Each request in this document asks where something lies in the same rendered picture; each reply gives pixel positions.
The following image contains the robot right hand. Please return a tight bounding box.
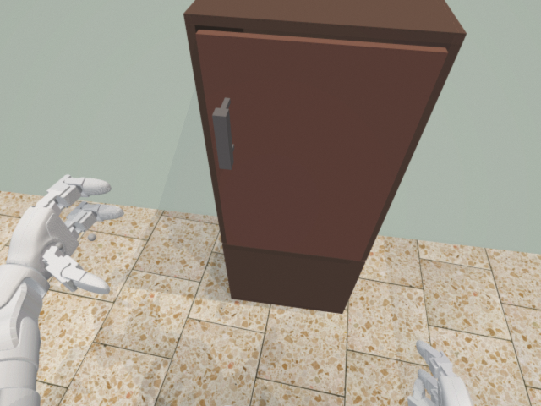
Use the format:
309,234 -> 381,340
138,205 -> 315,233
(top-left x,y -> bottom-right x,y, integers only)
407,340 -> 473,406

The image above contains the handle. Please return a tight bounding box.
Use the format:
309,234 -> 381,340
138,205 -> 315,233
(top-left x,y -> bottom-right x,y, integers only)
212,97 -> 234,170

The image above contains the robot left forearm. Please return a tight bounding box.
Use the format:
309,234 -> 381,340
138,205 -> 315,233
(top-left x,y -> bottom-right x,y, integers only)
0,264 -> 50,406

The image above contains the robot left hand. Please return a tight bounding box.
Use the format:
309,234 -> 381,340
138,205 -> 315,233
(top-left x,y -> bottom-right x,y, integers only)
6,174 -> 124,294

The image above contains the cupboard door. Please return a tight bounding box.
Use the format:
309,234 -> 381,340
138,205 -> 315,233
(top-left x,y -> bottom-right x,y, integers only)
196,30 -> 448,261

